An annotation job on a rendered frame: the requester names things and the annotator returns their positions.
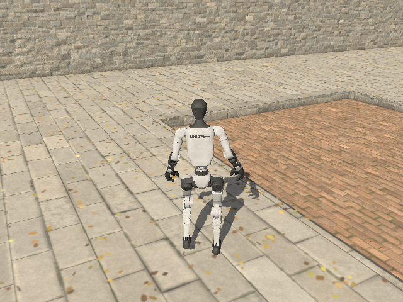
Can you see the robot right upper arm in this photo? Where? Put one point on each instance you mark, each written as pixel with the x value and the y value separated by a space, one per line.
pixel 224 141

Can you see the right robot forearm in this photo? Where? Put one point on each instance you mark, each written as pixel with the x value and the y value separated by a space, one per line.
pixel 234 161

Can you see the right robot hand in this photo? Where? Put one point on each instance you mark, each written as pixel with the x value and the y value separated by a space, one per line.
pixel 241 172

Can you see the left robot forearm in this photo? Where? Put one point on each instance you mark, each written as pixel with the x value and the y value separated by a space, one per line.
pixel 171 164

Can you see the left robot shin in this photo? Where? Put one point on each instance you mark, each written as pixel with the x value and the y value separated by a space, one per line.
pixel 186 219

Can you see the robot left upper arm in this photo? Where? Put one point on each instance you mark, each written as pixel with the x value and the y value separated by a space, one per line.
pixel 177 142

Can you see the left robot hand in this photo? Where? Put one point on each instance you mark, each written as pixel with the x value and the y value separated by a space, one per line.
pixel 167 175

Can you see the robot left thigh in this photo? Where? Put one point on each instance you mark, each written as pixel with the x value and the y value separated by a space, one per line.
pixel 187 186

